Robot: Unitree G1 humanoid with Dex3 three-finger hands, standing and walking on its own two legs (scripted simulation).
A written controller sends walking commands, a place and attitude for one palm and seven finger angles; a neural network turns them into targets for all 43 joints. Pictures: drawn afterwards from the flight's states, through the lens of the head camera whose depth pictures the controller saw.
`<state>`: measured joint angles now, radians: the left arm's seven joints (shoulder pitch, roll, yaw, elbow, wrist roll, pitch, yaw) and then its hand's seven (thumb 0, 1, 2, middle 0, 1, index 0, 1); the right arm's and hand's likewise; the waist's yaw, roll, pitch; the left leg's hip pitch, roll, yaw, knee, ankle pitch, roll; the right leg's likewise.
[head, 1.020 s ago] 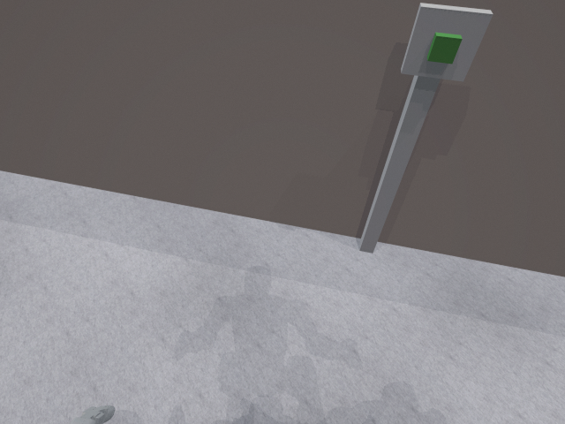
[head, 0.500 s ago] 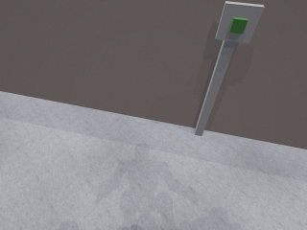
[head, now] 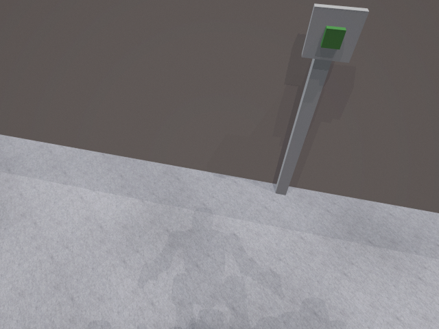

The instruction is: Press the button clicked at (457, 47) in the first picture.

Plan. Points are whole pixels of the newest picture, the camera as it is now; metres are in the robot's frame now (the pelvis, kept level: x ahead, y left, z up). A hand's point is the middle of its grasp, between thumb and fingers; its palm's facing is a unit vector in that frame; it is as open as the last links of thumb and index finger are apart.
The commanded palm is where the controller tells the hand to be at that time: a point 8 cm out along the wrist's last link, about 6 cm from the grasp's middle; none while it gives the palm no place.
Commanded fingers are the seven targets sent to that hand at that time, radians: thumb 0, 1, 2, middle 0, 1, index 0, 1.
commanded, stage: look at it before walking up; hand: left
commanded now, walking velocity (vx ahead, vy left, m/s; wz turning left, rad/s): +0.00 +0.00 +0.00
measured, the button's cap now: (332, 37) +0.95 -0.31 +0.13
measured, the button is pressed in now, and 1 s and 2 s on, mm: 0 0 0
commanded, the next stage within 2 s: walk to a spot facing it in 0.42 s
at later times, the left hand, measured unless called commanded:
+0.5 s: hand out of the picture +0.08 +0.25 -0.16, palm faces -0.03 -0.94 -0.33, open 7.4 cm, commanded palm none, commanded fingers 0.00 0.90 0.90 -0.20 -0.30 -0.20 -0.30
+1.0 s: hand out of the picture +0.07 +0.16 -0.18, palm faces -0.17 -0.95 -0.28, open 7.4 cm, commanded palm none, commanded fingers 0.00 0.90 0.90 -0.20 -0.30 -0.20 -0.30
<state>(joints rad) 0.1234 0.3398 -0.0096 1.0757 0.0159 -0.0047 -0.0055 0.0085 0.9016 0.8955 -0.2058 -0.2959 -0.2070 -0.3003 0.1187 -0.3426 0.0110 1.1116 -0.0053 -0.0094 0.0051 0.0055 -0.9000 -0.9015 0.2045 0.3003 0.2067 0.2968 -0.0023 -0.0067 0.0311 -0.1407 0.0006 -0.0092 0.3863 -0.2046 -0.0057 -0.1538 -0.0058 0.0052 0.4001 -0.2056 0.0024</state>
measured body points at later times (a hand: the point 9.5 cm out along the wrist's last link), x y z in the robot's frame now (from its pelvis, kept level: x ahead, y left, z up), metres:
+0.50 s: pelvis +0.01 +0.00 +0.00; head +0.02 +0.00 +0.45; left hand +0.08 +0.29 -0.13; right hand +0.09 -0.30 -0.13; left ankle +0.01 +0.12 -0.74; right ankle +0.01 -0.12 -0.74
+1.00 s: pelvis -0.01 -0.03 -0.03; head +0.02 -0.06 +0.42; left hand +0.08 +0.21 -0.16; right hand +0.02 -0.29 -0.19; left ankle +0.00 +0.12 -0.71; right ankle -0.01 -0.11 -0.74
